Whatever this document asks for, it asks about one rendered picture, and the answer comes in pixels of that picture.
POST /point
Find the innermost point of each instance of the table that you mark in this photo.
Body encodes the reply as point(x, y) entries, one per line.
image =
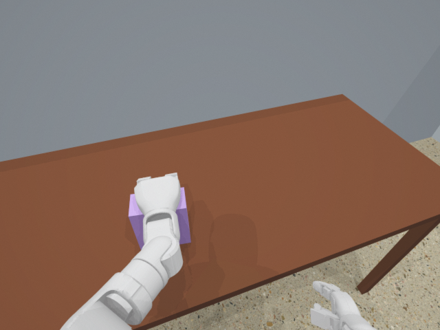
point(269, 193)

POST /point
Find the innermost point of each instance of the left robot hand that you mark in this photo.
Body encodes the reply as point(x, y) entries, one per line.
point(156, 193)

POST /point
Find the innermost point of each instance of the right robot hand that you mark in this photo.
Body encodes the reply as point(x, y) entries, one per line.
point(341, 305)

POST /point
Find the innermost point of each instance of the left robot upper arm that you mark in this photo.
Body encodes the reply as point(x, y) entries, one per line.
point(99, 317)

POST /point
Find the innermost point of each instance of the sponge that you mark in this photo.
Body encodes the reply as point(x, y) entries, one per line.
point(136, 219)

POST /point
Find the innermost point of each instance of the robot right forearm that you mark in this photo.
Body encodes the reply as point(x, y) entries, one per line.
point(354, 322)

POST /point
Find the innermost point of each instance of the robot left forearm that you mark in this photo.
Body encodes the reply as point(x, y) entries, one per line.
point(130, 293)

